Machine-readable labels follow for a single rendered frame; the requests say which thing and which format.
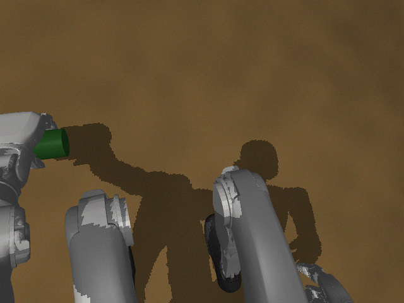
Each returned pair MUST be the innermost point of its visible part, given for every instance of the left robot arm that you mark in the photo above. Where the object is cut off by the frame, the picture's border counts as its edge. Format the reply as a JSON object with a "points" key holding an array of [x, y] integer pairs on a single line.
{"points": [[15, 163]]}

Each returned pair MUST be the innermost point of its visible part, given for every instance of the right robot foot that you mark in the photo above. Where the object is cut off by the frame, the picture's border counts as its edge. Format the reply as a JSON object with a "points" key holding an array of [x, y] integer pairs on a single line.
{"points": [[226, 284]]}

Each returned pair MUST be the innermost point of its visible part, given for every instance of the right robot hand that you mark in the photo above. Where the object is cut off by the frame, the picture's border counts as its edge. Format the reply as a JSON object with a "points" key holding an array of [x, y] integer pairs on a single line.
{"points": [[330, 289]]}

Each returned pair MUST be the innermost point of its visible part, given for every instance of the left robot hand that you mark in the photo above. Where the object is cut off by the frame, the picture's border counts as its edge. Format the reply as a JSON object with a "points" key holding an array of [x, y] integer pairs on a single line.
{"points": [[25, 129]]}

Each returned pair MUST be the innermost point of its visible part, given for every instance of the can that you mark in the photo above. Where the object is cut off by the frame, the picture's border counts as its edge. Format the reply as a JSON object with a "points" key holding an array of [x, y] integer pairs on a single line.
{"points": [[54, 144]]}

